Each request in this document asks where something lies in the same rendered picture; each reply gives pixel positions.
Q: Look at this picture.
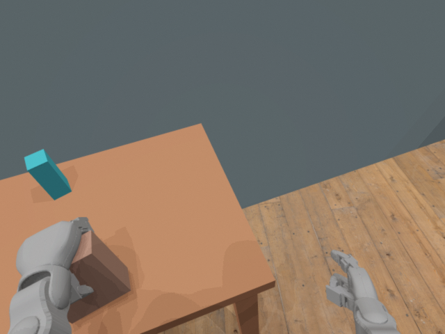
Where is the robot left hand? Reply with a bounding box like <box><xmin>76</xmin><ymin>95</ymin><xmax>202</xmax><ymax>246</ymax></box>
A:
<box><xmin>16</xmin><ymin>217</ymin><xmax>94</xmax><ymax>305</ymax></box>

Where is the sponge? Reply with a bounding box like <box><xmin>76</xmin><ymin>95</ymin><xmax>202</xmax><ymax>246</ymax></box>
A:
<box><xmin>67</xmin><ymin>230</ymin><xmax>131</xmax><ymax>324</ymax></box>

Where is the table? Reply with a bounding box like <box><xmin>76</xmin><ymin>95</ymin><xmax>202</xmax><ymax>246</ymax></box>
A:
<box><xmin>0</xmin><ymin>123</ymin><xmax>275</xmax><ymax>334</ymax></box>

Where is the right robot forearm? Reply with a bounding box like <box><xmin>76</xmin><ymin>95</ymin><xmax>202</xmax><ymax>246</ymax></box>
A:
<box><xmin>353</xmin><ymin>297</ymin><xmax>401</xmax><ymax>334</ymax></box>

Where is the left robot forearm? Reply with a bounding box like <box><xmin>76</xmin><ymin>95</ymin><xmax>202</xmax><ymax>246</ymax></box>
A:
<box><xmin>8</xmin><ymin>265</ymin><xmax>72</xmax><ymax>334</ymax></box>

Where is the robot right hand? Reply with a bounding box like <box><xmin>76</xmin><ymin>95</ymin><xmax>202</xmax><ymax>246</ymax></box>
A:
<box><xmin>325</xmin><ymin>250</ymin><xmax>378</xmax><ymax>311</ymax></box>

